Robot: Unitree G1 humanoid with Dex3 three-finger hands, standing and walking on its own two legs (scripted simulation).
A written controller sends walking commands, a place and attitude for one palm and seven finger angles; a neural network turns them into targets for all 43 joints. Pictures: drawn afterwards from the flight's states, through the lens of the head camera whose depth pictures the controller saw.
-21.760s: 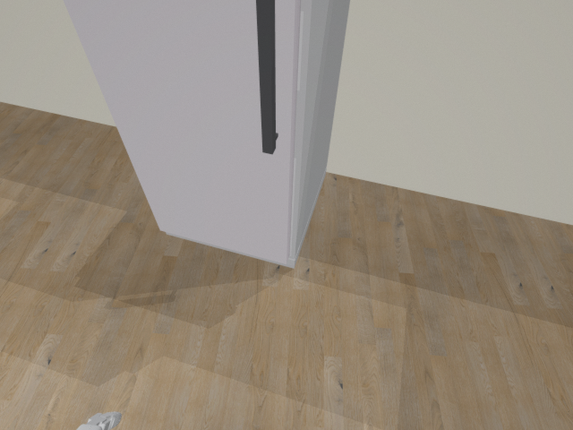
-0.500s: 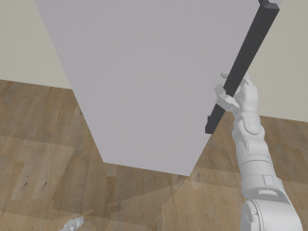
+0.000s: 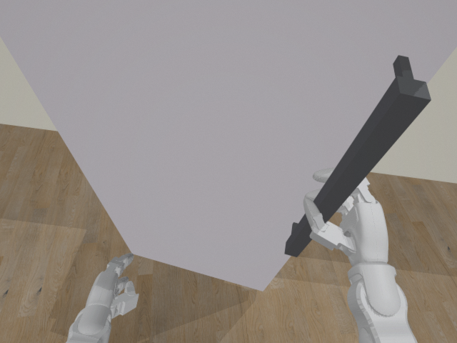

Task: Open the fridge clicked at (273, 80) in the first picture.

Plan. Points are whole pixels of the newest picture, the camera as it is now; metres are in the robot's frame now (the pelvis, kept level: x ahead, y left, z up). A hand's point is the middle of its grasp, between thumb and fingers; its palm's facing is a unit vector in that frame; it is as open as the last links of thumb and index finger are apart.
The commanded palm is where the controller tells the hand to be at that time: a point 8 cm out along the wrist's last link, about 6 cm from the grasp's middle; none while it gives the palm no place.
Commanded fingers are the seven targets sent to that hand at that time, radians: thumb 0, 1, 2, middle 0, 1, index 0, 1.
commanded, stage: walk backward, drawing the door open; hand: right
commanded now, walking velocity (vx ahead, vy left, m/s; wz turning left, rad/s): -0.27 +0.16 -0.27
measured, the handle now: (328, 188) +0.34 -0.12 +0.12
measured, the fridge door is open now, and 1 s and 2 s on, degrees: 8 35 75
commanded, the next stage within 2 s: stop walking and hold the door back in 1.88 s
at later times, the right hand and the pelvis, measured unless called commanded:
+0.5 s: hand (302, 255) +0.23 -0.07 +0.11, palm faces +0.30 +0.93 -0.21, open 7.0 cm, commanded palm +0.19 -0.12 +0.11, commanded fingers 0.00 -0.90 -0.90 0.45 1.40 0.45 1.40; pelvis +0.03 +0.10 -0.02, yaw -11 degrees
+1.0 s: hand out of the picture +0.09 +0.04 +0.11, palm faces +0.58 +0.79 -0.20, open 7.0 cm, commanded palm +0.03 +0.01 +0.11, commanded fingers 0.00 -0.90 -0.90 0.45 1.40 0.45 1.40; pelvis -0.05 +0.28 -0.02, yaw -29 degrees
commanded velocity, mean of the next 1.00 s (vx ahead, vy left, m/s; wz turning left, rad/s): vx -0.29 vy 0.20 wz -0.44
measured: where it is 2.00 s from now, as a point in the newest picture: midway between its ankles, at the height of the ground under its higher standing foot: outside the picture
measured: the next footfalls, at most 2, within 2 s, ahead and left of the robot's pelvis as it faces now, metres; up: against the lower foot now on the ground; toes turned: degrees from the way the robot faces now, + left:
left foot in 0.16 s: +0.16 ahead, +0.03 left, +0.00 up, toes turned -3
right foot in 0.48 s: +0.11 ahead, -0.05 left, +0.00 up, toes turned -16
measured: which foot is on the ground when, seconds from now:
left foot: up 0.00-0.14, down 0.16-0.46, up 0.48-0.66, down 0.68-1.00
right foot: down 0.00-0.14, up 0.16-0.46, down 0.48-0.70, up 0.72-0.98, down 1.00-1.00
